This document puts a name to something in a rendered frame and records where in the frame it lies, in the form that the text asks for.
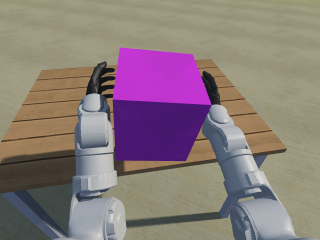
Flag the table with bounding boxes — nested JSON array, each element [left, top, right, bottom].
[[0, 59, 287, 240]]

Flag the left robot upper arm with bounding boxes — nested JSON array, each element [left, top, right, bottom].
[[52, 197, 127, 240]]

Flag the robot left hand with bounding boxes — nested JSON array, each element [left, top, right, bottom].
[[86, 61, 116, 99]]

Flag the robot left forearm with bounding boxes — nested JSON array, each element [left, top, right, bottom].
[[68, 93, 118, 234]]

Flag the right robot upper arm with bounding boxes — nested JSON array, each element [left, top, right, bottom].
[[230, 196, 319, 240]]

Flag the robot right forearm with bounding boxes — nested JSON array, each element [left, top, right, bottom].
[[201, 104, 295, 232]]

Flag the robot right hand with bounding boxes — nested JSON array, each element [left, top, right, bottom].
[[201, 71, 221, 105]]

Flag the carton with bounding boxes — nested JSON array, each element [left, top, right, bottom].
[[112, 47, 212, 161]]

